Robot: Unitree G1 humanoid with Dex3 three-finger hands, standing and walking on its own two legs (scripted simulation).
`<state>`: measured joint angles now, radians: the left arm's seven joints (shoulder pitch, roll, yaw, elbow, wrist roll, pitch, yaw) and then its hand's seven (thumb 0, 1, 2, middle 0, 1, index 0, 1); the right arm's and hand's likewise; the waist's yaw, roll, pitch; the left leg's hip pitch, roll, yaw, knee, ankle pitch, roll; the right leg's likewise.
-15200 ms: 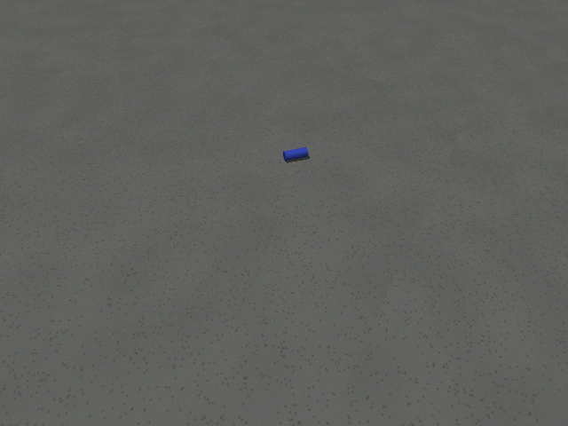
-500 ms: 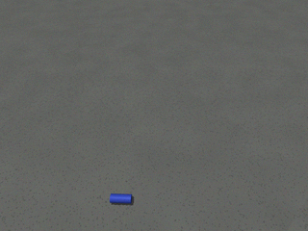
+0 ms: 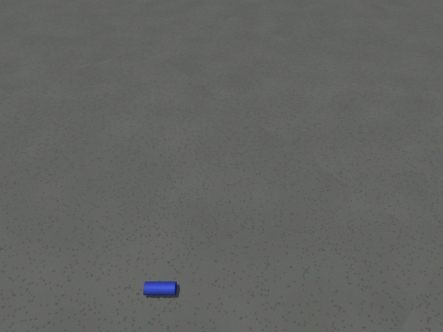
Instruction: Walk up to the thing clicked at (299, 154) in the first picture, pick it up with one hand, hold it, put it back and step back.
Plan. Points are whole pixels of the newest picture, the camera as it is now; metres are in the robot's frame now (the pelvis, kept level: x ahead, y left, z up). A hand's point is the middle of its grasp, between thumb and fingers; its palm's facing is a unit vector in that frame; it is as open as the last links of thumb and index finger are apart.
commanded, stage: walk up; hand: left
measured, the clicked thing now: (160, 288) +0.44 +0.27 -0.74
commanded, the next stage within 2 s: none
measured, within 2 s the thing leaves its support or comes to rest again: neither
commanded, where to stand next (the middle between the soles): +0.06 +0.01 m, yaw +2 degrees
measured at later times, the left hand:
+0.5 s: hand out of the picture +0.16 +0.26 -0.15, palm faces +0.03 -0.94 -0.35, open 7.4 cm
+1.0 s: hand out of the picture +0.12 +0.28 -0.15, palm faces +0.02 -0.94 -0.35, open 7.4 cm
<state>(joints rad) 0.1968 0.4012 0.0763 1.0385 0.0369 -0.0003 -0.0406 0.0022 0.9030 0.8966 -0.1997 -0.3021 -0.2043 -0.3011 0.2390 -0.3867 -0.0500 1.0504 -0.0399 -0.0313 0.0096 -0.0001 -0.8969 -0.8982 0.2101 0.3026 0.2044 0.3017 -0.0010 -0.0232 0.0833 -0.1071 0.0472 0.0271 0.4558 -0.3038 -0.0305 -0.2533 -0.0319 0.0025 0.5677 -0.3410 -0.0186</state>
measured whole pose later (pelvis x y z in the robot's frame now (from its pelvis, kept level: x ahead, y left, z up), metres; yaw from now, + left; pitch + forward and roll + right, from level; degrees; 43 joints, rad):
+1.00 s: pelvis +0.04 +0.02 +0.01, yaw +2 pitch -3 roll -1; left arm 0.09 0.37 0.02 1.12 0.01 0.00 0.00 0.00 0.90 0.90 -0.20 -0.30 -0.21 -0.30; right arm 0.06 -0.35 -0.01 1.11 -0.01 0.02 0.03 0.00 -0.90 -0.90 0.21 0.30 0.20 0.30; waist 0.01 0.00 0.10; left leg -0.21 0.00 -0.02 0.38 -0.12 0.01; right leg -0.07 -0.02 -0.02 0.35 -0.22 0.03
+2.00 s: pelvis +0.05 +0.01 +0.01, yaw +3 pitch -2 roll -1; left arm 0.07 0.36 0.03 1.08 0.01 0.00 0.00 0.00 0.90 0.90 -0.20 -0.30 -0.21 -0.30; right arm 0.07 -0.36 -0.02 1.09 -0.01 0.03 0.03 0.00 -0.90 -0.90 0.21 0.30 0.20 0.30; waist 0.00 0.01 0.09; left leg -0.24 0.00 -0.04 0.41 -0.13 0.00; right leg -0.10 -0.02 -0.04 0.39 -0.25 0.02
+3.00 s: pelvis +0.04 -0.01 -0.02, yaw +4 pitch -4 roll +1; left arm 0.17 0.37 0.05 0.86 0.02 -0.01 0.01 0.00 0.90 0.90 -0.20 -0.30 -0.21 -0.30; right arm 0.13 -0.41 -0.06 0.81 0.02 0.09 -0.01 0.00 -0.90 -0.90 0.20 0.30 0.20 0.30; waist 0.00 0.06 0.23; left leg -0.31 -0.01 -0.06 1.04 -0.59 0.01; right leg -0.43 -0.01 -0.01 0.68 -0.17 -0.02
